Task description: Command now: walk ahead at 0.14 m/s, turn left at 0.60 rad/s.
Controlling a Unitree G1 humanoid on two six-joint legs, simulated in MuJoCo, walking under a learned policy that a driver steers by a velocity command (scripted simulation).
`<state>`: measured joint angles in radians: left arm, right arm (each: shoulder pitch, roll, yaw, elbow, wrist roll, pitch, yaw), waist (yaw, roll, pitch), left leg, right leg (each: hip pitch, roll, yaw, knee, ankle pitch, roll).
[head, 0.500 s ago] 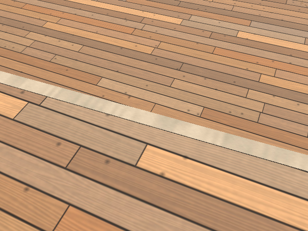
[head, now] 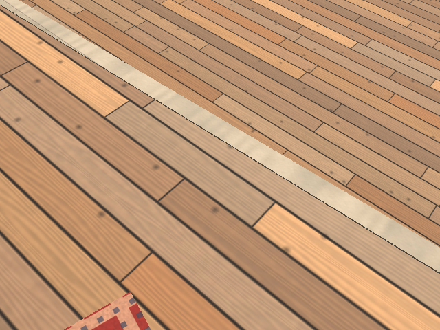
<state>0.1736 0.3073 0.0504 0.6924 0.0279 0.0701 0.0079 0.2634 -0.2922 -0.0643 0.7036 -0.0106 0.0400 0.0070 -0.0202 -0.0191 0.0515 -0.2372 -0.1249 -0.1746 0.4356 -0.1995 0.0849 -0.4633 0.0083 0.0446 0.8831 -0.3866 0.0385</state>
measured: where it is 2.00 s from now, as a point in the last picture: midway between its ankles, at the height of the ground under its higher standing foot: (136, 318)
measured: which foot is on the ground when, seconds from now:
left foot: down 0.00-0.14, up 0.16-0.60, down 0.62-1.00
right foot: up 0.00-0.12, down 0.14-0.64, up 0.66-1.00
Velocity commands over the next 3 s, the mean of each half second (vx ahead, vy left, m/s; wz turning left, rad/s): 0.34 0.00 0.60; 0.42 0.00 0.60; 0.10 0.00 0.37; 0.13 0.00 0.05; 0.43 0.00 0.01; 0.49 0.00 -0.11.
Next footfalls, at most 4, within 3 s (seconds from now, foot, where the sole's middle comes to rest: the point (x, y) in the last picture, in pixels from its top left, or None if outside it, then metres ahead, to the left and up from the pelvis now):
0.14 right None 0.08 -0.12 -0.78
0.62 left None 0.32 0.19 -0.78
1.16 right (143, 274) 0.63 0.22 -0.78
1.56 left None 0.41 0.30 -0.78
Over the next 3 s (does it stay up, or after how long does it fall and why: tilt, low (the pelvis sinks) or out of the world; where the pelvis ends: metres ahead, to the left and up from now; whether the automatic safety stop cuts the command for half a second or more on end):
stays up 0.89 0.61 -0.01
